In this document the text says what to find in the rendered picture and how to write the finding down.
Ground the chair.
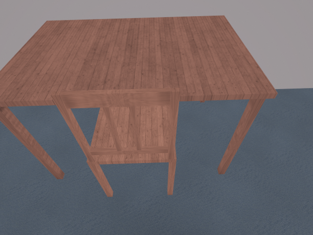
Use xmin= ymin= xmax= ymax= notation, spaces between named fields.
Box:
xmin=50 ymin=88 xmax=180 ymax=197

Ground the table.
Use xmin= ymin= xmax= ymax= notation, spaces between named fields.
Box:
xmin=0 ymin=15 xmax=278 ymax=179

